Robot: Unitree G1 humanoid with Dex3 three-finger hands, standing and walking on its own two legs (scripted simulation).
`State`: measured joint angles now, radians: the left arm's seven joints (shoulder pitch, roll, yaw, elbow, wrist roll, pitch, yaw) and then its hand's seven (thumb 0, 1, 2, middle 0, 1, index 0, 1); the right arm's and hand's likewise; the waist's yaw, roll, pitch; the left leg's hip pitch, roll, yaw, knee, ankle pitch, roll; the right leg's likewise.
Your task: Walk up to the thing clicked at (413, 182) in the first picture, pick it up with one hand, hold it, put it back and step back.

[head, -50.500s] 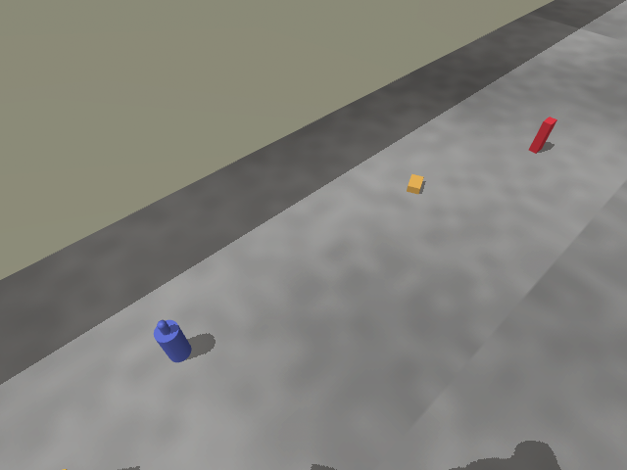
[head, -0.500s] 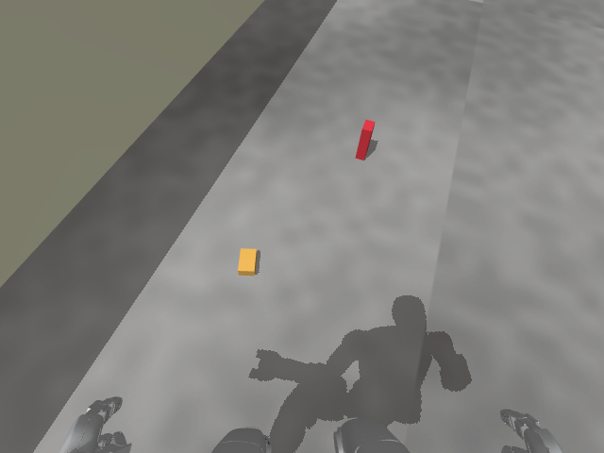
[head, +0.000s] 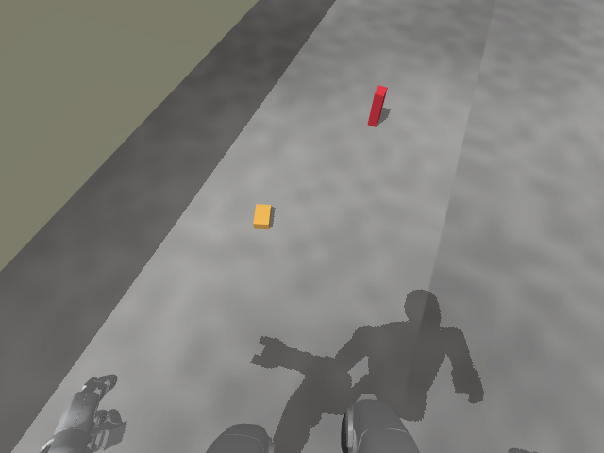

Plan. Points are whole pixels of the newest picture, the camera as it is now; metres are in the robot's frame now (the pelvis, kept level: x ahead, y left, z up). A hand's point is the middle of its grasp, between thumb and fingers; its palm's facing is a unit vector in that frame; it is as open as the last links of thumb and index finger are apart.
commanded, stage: step back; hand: left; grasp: from above
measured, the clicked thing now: (262, 216) +0.90 +0.21 -0.73
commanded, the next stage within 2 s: stand in 1.48 s
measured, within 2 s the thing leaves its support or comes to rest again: neither
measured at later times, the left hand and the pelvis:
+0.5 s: hand out of the picture -0.06 +0.24 -0.12, palm faces -0.03 -0.91 -0.42, open 7.4 cm; pelvis -0.13 -0.02 +0.01, yaw -2 degrees
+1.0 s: hand out of the picture -0.06 +0.24 -0.13, palm faces +0.05 -0.93 -0.36, open 7.4 cm; pelvis -0.14 -0.02 +0.02, yaw +2 degrees
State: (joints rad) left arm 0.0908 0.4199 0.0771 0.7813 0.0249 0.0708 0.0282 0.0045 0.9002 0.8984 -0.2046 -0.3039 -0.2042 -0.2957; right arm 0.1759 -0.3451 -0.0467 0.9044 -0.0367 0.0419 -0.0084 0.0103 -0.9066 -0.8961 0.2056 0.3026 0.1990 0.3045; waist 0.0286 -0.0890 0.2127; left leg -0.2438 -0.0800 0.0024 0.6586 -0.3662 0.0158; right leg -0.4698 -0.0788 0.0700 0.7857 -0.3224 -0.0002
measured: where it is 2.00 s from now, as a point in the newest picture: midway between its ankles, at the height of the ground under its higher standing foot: outside the picture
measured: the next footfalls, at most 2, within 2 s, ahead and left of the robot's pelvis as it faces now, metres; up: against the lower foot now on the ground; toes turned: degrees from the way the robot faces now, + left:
right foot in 0.30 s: -0.08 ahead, -0.15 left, +0.00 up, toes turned -1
left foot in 0.58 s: -0.08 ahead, +0.11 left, +0.00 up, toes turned +2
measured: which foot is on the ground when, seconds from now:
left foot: down 0.00-0.34, up 0.36-0.56, down 0.58-1.00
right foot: up 0.00-0.28, down 0.30-1.00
